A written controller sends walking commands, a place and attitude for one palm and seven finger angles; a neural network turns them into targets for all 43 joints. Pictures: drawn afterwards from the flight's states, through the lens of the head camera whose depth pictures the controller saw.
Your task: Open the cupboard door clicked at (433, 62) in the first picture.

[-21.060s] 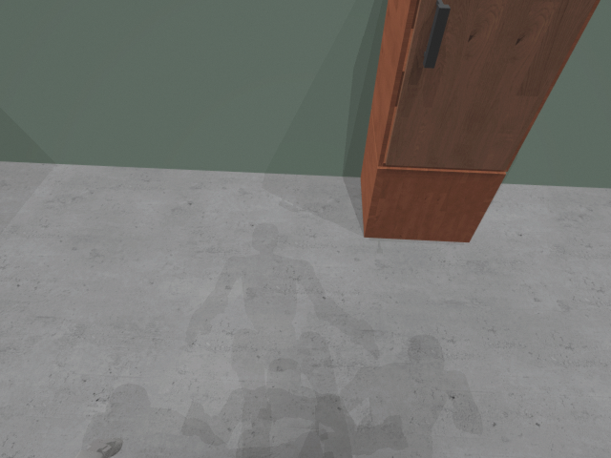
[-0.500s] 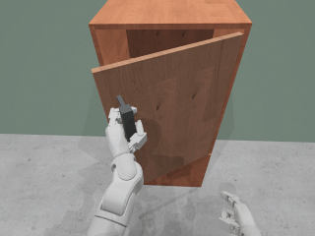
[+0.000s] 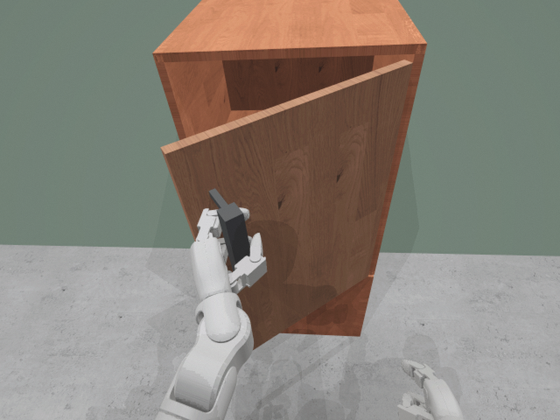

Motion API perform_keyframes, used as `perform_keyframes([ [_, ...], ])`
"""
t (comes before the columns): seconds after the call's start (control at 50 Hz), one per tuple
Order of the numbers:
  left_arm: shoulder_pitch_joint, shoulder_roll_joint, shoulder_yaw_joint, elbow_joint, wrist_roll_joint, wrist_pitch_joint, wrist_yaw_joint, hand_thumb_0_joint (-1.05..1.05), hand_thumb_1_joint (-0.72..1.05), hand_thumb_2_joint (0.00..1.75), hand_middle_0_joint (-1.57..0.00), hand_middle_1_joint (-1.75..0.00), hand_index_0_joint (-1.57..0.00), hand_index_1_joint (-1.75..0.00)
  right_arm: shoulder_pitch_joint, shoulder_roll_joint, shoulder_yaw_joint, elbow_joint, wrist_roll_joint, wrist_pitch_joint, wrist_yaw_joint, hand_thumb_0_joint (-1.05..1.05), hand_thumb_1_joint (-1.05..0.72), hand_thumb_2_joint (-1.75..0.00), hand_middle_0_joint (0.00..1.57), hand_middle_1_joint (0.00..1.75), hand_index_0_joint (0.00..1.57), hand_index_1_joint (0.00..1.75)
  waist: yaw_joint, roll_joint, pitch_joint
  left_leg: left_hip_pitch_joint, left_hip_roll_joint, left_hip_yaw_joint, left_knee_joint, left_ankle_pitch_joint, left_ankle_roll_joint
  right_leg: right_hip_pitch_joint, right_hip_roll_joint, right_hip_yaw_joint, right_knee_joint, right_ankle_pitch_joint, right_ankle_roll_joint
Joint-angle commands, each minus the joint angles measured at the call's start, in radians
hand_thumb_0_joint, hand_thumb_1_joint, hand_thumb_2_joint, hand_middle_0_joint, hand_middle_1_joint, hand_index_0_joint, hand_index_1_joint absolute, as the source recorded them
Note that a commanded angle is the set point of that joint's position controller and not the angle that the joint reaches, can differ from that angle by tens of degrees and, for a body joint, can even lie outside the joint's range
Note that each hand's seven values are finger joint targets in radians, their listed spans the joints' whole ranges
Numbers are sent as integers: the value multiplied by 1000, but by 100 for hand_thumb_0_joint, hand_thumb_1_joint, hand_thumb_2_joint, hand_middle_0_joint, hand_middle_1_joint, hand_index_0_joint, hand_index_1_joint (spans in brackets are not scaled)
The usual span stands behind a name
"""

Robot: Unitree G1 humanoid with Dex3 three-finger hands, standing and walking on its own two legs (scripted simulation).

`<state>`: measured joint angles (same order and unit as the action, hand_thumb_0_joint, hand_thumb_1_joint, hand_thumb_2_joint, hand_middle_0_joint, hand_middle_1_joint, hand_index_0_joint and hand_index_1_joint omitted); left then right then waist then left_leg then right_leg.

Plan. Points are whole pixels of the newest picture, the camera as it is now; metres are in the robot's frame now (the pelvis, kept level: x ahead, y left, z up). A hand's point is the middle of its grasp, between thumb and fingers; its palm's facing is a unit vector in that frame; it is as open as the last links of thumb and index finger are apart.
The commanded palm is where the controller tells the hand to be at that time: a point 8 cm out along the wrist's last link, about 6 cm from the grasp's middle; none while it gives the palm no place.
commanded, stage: open thumb and fingers to let go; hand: left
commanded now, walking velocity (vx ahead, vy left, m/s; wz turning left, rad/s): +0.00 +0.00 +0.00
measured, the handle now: (230, 236) +0.34 +0.09 +0.11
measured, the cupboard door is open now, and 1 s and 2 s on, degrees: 37 38 39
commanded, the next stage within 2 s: slide the hand sideways off the handle in 0.68 s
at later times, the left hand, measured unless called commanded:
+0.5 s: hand (245, 256) +0.30 +0.07 +0.12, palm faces +0.31 -0.95 -0.04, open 13.9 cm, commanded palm +0.25 +0.09 +0.11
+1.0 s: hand (247, 280) +0.27 +0.06 +0.11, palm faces -0.10 -0.99 -0.04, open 16.2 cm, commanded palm +0.24 +0.10 +0.11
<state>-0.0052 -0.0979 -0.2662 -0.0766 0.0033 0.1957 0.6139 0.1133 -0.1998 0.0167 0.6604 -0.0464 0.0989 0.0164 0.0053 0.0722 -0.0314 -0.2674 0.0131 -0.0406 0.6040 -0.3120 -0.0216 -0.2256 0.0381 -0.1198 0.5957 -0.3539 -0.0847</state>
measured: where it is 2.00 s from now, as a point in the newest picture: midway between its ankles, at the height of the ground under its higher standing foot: outside the picture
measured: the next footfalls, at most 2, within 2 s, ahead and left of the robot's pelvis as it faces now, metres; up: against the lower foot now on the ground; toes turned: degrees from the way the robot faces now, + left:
none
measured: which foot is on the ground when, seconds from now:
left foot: down 0.00-1.00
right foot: down 0.00-1.00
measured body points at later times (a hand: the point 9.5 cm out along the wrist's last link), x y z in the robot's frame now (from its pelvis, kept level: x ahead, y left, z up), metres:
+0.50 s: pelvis +0.00 +0.03 +0.00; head -0.02 +0.00 +0.45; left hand +0.28 +0.12 +0.12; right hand +0.18 -0.17 -0.10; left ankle +0.01 +0.15 -0.73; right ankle -0.01 -0.06 -0.73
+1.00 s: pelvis -0.02 +0.03 +0.00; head -0.03 +0.01 +0.45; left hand +0.27 +0.11 +0.12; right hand +0.16 -0.17 -0.10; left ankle +0.01 +0.15 -0.73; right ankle -0.01 -0.06 -0.73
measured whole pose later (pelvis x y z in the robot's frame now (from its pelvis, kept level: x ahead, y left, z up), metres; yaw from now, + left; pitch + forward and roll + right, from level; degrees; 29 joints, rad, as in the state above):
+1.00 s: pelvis -0.02 +0.03 +0.00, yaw +0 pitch -2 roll +0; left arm -0.04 0.01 -0.29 0.01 -0.05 0.01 0.18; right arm 0.19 -0.20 0.04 0.57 0.01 0.06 0.00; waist 0.02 0.06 -0.01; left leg -0.31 -0.02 -0.02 0.64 -0.30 0.01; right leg -0.28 0.00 -0.10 0.65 -0.34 -0.04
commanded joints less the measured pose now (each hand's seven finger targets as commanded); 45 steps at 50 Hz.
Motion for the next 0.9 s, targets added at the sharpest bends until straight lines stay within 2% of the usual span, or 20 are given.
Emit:
perform_keyframes([
  [0.0, -224, -115, 33, -222, 47, -104, 11, 0, 34, 66, -36, -129, -36, -129, -157, -36, -18, -186, 6, -69, -13, 0, -90, -90, 20, 30, 20, 30, 27, -184, -180, 46, -47, 15, -4, 194, 37, 53, -122, 179, -184, 351, 90],
  [0.04, -210, -135, 2, -225, 58, -119, -2, 0, 20, 60, -35, -127, -35, -127, -142, -38, -23, -191, 8, -68, -11, 0, -90, -90, 20, 30, 20, 30, 22, -147, -193, 61, -40, 17, -13, 209, 38, 50, -113, 155, -161, 371, 82],
  [0.1, -233, -155, -32, -211, 63, -131, -11, 0, -1, 51, -33, -125, -33, -125, -134, -42, -25, -195, 11, -75, -11, 0, -90, -90, 20, 30, 20, 30, 4, -174, -173, 61, -39, 16, -6, 203, 41, 24, -108, 141, -156, 366, 85],
  [0.14, -262, -156, -38, -209, 63, -136, -9, 0, -15, 45, -32, -124, -32, -124, -137, -45, -28, -195, 12, -81, -13, 0, -90, -90, 20, 30, 20, 30, 3, -154, -172, 76, -38, 16, -6, 194, 42, 3, -102, 134, -159, 317, 78],
  [0.18, -267, -153, -31, -197, 57, -139, -5, 0, -29, 39, -32, -122, -32, -122, -136, -43, -27, -195, 12, -84, -16, 0, -90, -90, 20, 30, 20, 30, 6, -186, -181, 72, -38, 13, -8, 196, 43, 9, -99, 129, -158, 313, 78],
  [0.24, -280, -159, -30, -181, 54, -137, 0, 0, -50, 30, -30, -120, -30, -120, -141, -41, -25, -192, 13, -85, -15, 0, -90, -90, 20, 30, 20, 30, 13, -173, -178, 77, -36, 15, -13, 194, 42, -3, -91, 116, -156, 277, 71],
  [0.28, -290, -169, -35, -183, 56, -136, 6, 0, -50, 30, -30, -120, -30, -120, -140, -40, -25, -192, 12, -85, -12, 0, -90, -90, 20, 30, 20, 30, 18, -162, -190, 80, -33, 14, -16, 209, 41, -1, -85, 108, -142, 284, 66],
  [0.32, -254, -189, -50, -158, 64, -128, 7, 0, -50, 30, -28, -110, -28, -110, -138, -39, -27, -188, 13, -85, -6, 0, -90, -90, 20, 30, 20, 30, 21, -156, -177, 81, -23, 11, -17, 224, 38, -11, -73, 88, -126, 279, 54],
  [0.44, -286, -228, -80, -157, 67, -103, 20, 0, -50, 30, -23, -80, -23, -80, -144, -41, -27, -183, 14, -82, 11, 0, -90, -90, 20, 30, 20, 30, 16, -129, -183, 84, -7, 1, -17, 234, 33, -47, -54, 57, -89, 241, 41],
  [0.48, -305, -216, -68, -178, 64, -96, 27, 0, -50, 30, -22, -70, -22, -70, -146, -42, -28, -184, 15, -80, 15, 0, -90, -90, 20, 30, 20, 30, 20, -133, -206, 80, -7, 1, -15, 236, 30, -39, -51, 56, -80, 237, 39],
  [0.56, -302, -222, -64, -164, 59, -73, 35, 0, -50, 30, -18, -50, -18, -50, -160, -40, -24, -179, 15, -73, 20, 0, -90, -90, 20, 30, 20, 30, 24, -125, -193, 70, -5, 0, -10, 235, 27, -52, -47, 48, -71, 229, 36],
  [0.6, -347, -231, -67, -141, 54, -67, 40, 0, -50, 30, -17, -40, -17, -40, -170, -41, -22, -176, 14, -73, 19, 0, -90, -90, 20, 30, 20, 30, 18, -148, -174, 59, -10, 1, -5, 200, 28, -70, -50, 56, -90, 173, 40],
  [0.64, -380, -231, -55, -119, 55, -63, 49, 0, -50, 30, -15, -30, -15, -30, -176, -41, -20, -167, 15, -70, 18, 0, -90, -90, 20, 30, 20, 30, 22, -133, -176, 61, -9, -3, -13, 184, 28, -81, -48, 53, -89, 144, 37],
  [0.7, -384, -237, -50, -100, 55, -57, 54, 0, -50, 30, -15, -30, -15, -30, -181, -37, -21, -167, 12, -67, 19, 0, -90, -90, 20, 30, 20, 30, 24, -148, -178, 54, -14, 1, -7, 174, 27, -78, -51, 60, -101, 120, 38],
  [0.76, -415, -251, -63, -81, 62, -58, 56, 0, -50, 30, -15, -30, -15, -30, -179, -35, -21, -160, 13, -70, 20, 0, -90, -90, 20, 30, 20, 30, 16, -124, -175, 58, -11, -1, -6, 161, 26, -99, -51, 58, -96, 108, 37],
  [0.78, -399, -160, -288, -118, 141, -116, -170, 0, -50, 30, -15, -30, -15, -30, -53, -76, -26, -167, 17, -46, 24, 0, -90, -90, 20, 30, 20, 30, -89, -203, -97, 88, -23, -8, -34, 197, 50, -109, -49, 99, -83, 229, 44],
  [0.8, -441, -98, -218, -154, 101, -178, -285, 0, -50, 30, -15, -30, -15, -30, -49, -71, -30, -198, 29, -45, 8, 0, -90, -90, 20, 30, 20, 30, -60, -192, -190, 84, -25, -5, -28, 226, 57, -66, -48, 92, -55, 303, 42],
  [0.82, -435, -76, -221, -184, 76, -219, -372, 0, -50, 30, -15, -30, -15, -30, -42, -75, -25, -223, 31, -46, -3, 0, -90, -90, 20, 30, 20, 30, -56, -111, -238, 110, -24, 1, -25, 247, 59, -47, -50, 94, -32, 350, 40],
  [0.84, -457, -40, -206, -210, 47, -253, -448, 0, -50, 30, -15, -30, -15, -30, -40, -71, -20, -238, 39, -56, -12, 0, -90, -90, 20, 30, 20, 30, -55, -86, -277, 128, -29, 1, -17, 246, 60, -42, -51, 92, -27, 359, 38],
  [0.88, -405, -28, -158, -177, -16, -271, -518, 0, -50, 30, -15, -30, -15, -30, -48, -62, -7, -264, 54, -79, -27, 0, -90, -90, 20, 30, 20, 30, -44, -101, -249, 111, -27, 1, -20, 184, 59, -53, -48, 86, -53, 287, 43],
])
